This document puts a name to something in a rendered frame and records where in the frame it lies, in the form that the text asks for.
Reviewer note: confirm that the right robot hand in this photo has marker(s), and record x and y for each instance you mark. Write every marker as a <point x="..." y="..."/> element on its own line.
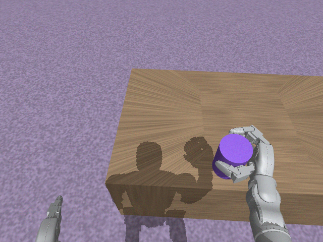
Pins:
<point x="261" y="162"/>

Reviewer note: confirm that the can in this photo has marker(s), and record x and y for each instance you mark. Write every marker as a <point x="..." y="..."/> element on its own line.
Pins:
<point x="234" y="150"/>

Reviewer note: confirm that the left robot hand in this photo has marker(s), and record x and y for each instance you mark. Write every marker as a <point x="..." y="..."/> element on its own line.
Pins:
<point x="49" y="229"/>

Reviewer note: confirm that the right robot arm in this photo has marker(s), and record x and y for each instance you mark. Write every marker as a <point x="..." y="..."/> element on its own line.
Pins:
<point x="266" y="220"/>

